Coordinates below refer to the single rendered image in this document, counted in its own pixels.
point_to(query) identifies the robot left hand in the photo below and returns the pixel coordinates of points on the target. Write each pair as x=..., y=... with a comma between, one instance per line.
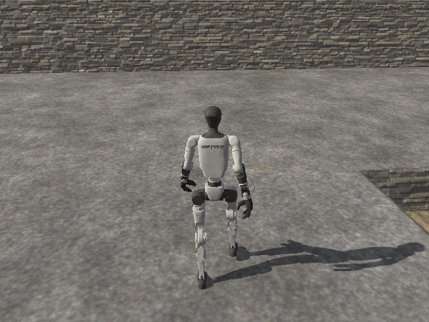
x=190, y=182

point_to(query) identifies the robot right shin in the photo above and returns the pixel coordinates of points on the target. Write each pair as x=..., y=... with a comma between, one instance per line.
x=232, y=228

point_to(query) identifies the robot right hand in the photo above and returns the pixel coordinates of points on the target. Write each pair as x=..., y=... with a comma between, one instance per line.
x=249, y=205

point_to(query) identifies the left robot forearm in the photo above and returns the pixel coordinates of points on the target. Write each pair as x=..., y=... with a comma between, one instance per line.
x=185, y=174

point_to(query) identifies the robot right thigh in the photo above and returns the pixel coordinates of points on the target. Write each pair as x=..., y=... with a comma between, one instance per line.
x=230, y=196

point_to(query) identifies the right robot forearm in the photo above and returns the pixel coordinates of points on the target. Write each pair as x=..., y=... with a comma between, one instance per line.
x=243, y=184

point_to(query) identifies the robot left upper arm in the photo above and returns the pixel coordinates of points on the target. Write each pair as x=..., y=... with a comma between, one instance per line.
x=189, y=152

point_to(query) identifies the robot right upper arm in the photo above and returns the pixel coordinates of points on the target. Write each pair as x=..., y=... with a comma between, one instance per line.
x=236, y=152

